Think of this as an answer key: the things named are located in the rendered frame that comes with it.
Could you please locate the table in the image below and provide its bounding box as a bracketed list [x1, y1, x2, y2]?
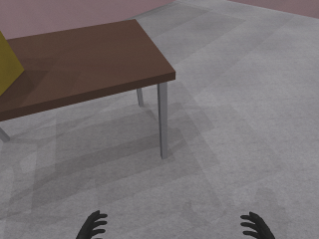
[0, 19, 176, 160]

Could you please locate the robot left hand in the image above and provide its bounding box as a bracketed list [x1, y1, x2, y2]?
[76, 210, 108, 239]

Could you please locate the carton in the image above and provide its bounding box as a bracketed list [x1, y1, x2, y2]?
[0, 31, 25, 96]

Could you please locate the robot right hand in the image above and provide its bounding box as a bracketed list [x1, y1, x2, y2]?
[240, 211, 275, 239]

